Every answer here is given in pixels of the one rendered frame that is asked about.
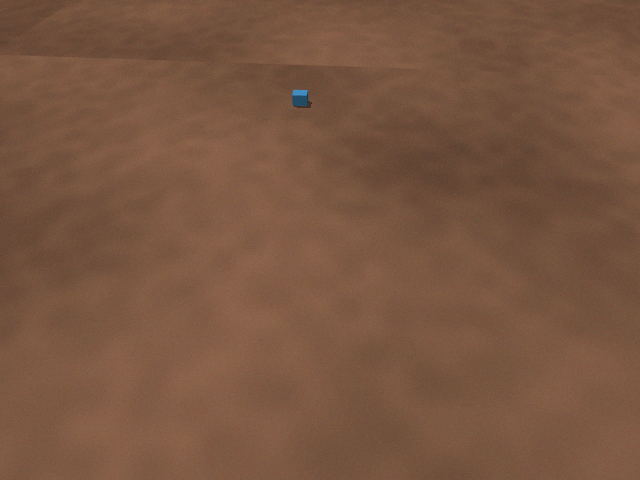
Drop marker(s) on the small box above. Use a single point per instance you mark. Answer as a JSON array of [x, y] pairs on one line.
[[300, 97]]

